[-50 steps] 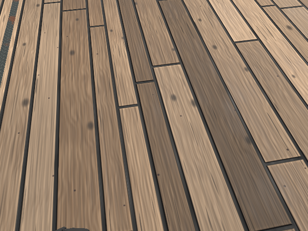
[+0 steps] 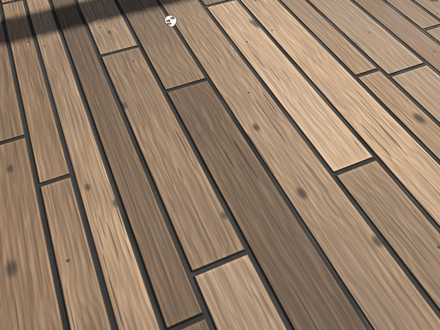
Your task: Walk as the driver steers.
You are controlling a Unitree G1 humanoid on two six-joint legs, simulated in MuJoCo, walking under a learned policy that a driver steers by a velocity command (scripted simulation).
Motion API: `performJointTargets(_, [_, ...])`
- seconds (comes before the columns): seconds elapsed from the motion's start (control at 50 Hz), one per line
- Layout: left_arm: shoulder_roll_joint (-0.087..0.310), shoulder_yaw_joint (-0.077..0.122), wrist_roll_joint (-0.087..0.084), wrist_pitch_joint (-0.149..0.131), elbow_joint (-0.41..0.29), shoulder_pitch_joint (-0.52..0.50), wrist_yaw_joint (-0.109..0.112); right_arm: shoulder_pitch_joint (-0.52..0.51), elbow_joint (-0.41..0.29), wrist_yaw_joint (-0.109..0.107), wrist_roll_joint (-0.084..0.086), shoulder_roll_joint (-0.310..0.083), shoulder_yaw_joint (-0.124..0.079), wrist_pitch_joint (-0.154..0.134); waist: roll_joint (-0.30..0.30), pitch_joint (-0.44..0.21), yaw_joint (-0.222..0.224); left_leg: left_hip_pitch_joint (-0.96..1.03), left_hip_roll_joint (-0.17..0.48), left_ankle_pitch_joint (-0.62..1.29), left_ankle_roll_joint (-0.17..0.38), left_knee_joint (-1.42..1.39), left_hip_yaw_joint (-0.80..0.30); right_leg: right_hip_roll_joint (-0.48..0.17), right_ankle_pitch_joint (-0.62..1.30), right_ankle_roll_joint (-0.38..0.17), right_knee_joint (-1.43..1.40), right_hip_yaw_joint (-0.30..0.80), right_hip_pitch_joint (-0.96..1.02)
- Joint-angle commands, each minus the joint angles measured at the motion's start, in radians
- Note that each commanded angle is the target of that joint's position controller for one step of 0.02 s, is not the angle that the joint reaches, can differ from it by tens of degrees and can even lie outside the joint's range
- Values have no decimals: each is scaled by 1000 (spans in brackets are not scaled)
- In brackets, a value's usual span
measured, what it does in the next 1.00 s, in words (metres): walks ahead, turning left: left foot, then right foot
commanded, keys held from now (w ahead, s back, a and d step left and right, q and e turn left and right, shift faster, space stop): q+shift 0.30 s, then w+q+shift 0.38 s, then w+e+shift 0.32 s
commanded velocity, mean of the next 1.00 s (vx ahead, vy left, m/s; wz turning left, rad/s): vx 0.53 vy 0.00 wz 0.37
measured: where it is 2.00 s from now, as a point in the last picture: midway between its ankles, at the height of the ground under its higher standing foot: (123, 130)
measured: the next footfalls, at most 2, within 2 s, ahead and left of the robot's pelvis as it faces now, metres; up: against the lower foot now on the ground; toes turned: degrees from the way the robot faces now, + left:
left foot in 0.58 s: +0.11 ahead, +0.19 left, +0.00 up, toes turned +24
right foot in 0.98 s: +0.58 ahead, +0.27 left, +0.00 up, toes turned +21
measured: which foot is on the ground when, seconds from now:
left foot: up 0.00-0.56, down 0.58-1.00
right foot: down 0.00-0.56, up 0.58-0.96, down 0.98-1.00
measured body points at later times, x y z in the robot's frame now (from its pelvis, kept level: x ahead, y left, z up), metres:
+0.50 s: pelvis +0.13 +0.07 +0.03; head +0.13 +0.09 +0.48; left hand +0.22 +0.38 -0.08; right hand +0.28 -0.19 -0.08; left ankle +0.08 +0.19 -0.68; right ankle +0.17 -0.04 -0.72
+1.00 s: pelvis +0.41 +0.24 -0.02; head +0.43 +0.25 +0.43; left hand +0.48 +0.54 -0.12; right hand +0.48 -0.03 -0.15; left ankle +0.09 +0.18 -0.67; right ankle +0.55 +0.26 -0.72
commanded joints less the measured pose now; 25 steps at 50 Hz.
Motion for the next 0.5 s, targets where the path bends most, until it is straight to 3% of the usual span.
performJointTargets(0.02, [183, 46, 29, -6, 43, 308, 27, -95, -105, 30, -44, -17, 10, -1, -273, -188, 129, -409, -4, -226, -26, 760, -114, -149, 790, -103, -53, 237, 615])
performJointTargets(0.04, [191, 21, 101, -37, -39, 214, 34, 177, -71, 55, -13, -17, 26, -11, -273, -452, 5, -555, -70, -300, -28, 980, -390, -442, 1032, -359, 5, 686, 793])
performJointTargets(0.06, [108, 11, 67, -31, -55, 192, 24, 133, -28, 67, 14, -144, -2, -2, -68, -499, 89, -525, -45, -201, -23, 939, -507, -436, 813, -373, -89, 634, 714])
performJointTargets(0.08, [106, 4, 31, -26, -49, 141, 17, 65, -46, 68, 33, -181, -18, 14, 11, -342, 61, -575, -18, -146, -22, 846, -487, -404, 469, -321, -141, 522, 571])
performJointTargets(0.1, [90, -3, 14, -23, -40, 93, 18, -5, -46, 53, 17, -158, -19, 36, 98, -260, 36, -552, 34, -92, -35, 762, -454, -366, 204, -256, -198, 479, 422])
performJointTargets(0.12, [60, -16, 20, -20, -37, 43, 25, -23, -43, 42, 9, -150, -26, 63, 89, -195, 9, -499, 63, -57, -51, 699, -446, -334, 95, -225, -244, 413, 287])
performJointTargets(0.14, [77, -11, 35, -17, -32, 25, 35, -23, -44, 38, 3, -154, -32, 86, 38, -161, -5, -433, 71, -27, -66, 669, -412, -309, 77, -207, -281, 350, 183])
performJointTargets(0.18, [105, 0, 50, -14, -25, 32, 60, -22, -58, 32, -4, -126, -35, 101, -23, -178, -3, -455, 70, -11, -96, 628, -374, -287, 189, -206, -282, 255, 207])
performJointTargets(0.24, [117, 12, 41, 6, -39, 33, 101, -70, -88, 28, -1, -98, -35, 107, -14, -236, 21, -564, 104, 57, -121, 570, -365, -316, 119, -198, -285, 190, 334])
performJointTargets(0.3, [109, 16, 36, 32, -51, -6, 126, -115, -119, 30, -5, -86, -37, 121, -55, -224, 34, -582, 124, 125, -131, 478, -327, -313, -127, -173, -325, 122, 345])
performJointTargets(0.34, [136, 31, 19, 30, -50, 2, 125, -115, -135, 44, -5, -95, -42, 116, -107, -241, 39, -571, 138, 140, -111, 420, -295, -341, -441, -144, -392, 131, 358])
performJointTargets(0.38, [169, 46, 2, 18, -47, 9, 120, -120, -142, 62, -5, -110, -51, 105, -119, -230, 36, -560, 136, 135, -66, 344, -270, -374, -662, -105, -447, 150, 380])
performJointTargets(0.44, [178, 58, -13, 2, -50, -32, 104, -73, -109, 81, -5, -109, -63, 93, -115, -188, -3, -450, 111, 100, 8, 191, -206, -372, -737, -52, -475, 86, 371])
performJointTargets(0.5, [156, 56, -26, -2, -64, -87, 81, -2, -77, 90, 1, -87, -67, 97, -103, -132, -46, -366, 105, 72, 62, 79, -144, -368, -731, -20, -423, 26, 368])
